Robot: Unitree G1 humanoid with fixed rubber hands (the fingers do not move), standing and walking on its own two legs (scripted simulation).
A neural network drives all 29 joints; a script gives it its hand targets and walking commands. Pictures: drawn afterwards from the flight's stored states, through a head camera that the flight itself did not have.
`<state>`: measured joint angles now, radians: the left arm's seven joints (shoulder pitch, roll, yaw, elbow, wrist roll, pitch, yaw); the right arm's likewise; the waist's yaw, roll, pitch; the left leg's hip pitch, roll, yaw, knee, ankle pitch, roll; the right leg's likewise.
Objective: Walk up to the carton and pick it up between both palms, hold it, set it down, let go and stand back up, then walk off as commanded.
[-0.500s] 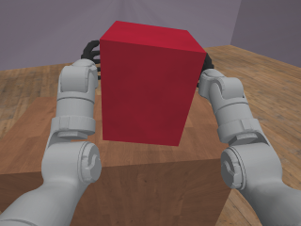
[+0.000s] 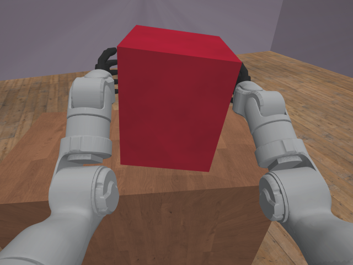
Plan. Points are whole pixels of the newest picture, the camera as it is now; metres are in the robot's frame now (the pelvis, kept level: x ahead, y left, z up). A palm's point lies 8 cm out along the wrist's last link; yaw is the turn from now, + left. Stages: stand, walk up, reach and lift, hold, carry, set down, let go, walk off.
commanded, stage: hold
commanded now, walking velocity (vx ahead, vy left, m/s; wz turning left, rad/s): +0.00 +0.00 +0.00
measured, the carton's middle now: (172, 97) +0.39 +0.01 +0.26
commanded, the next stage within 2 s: none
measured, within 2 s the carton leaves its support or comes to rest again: neither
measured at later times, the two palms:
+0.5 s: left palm (105, 83) +0.37 +0.15 +0.31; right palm (242, 93) +0.36 -0.14 +0.28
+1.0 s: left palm (106, 82) +0.37 +0.14 +0.31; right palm (241, 93) +0.36 -0.14 +0.28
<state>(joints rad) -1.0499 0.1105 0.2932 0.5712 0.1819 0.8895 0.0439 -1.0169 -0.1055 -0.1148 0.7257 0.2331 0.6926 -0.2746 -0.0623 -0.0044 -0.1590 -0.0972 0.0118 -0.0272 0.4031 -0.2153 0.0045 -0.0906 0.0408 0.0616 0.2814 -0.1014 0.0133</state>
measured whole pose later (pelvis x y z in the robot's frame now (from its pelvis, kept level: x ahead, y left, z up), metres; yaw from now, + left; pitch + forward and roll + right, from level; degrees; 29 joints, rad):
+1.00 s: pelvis +0.00 +0.00 +0.00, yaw +0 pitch -5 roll -1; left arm -1.06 0.11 0.29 0.60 0.19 0.89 0.04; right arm -1.03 -0.11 -0.11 0.76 0.24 0.70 -0.27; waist -0.06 0.00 -0.16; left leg -0.10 0.01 -0.03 0.40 -0.21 0.00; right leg -0.09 0.04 0.06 0.28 -0.10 0.01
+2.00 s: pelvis +0.00 +0.00 +0.00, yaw +0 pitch -5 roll -1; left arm -1.05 0.11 0.29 0.54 0.19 0.88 0.04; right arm -1.03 -0.12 -0.10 0.71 0.25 0.70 -0.28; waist -0.06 0.00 -0.16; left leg -0.10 0.02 -0.03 0.40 -0.22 0.00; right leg -0.09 0.05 0.06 0.28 -0.10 0.01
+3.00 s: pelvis +0.00 +0.00 +0.00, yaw +0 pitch -5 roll -1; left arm -1.06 0.11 0.30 0.57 0.19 0.88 0.04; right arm -1.03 -0.12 -0.09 0.75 0.25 0.69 -0.27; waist -0.06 0.00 -0.16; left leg -0.10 0.02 -0.03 0.40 -0.22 0.00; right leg -0.09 0.05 0.06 0.28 -0.10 0.01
